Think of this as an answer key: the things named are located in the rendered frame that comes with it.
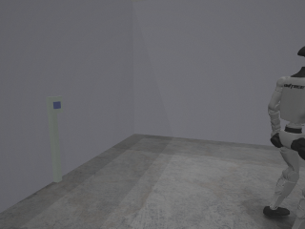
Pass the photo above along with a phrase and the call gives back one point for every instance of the robot left hand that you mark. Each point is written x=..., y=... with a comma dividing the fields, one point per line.
x=273, y=133

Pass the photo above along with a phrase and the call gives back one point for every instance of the humanoid robot head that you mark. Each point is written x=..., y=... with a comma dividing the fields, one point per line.
x=301, y=73

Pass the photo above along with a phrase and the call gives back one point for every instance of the robot left upper arm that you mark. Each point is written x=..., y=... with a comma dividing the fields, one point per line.
x=274, y=103

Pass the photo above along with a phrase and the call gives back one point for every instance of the left robot forearm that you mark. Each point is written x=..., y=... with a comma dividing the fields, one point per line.
x=275, y=120

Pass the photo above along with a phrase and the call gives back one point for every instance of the button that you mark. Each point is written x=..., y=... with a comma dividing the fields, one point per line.
x=57, y=105

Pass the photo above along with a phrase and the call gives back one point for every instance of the panel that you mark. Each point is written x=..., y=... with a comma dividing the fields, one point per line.
x=54, y=136

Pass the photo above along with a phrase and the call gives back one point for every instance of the robot torso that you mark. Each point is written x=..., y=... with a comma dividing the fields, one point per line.
x=292, y=109

